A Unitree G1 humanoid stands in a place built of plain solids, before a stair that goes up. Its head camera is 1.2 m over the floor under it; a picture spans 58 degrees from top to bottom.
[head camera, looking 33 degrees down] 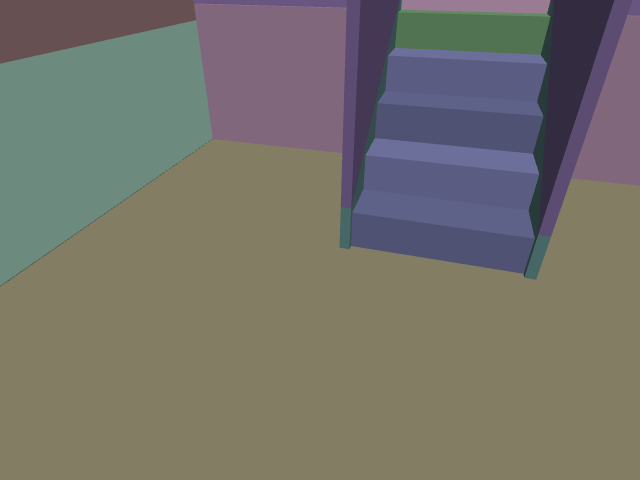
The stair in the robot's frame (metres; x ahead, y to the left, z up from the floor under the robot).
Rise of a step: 0.19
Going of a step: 0.26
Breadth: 0.81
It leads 16 degrees to the right of straight ahead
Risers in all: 5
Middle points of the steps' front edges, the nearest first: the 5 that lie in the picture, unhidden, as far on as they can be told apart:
1.68 -0.54 0.19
1.93 -0.61 0.38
2.18 -0.69 0.57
2.42 -0.76 0.76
2.67 -0.83 0.95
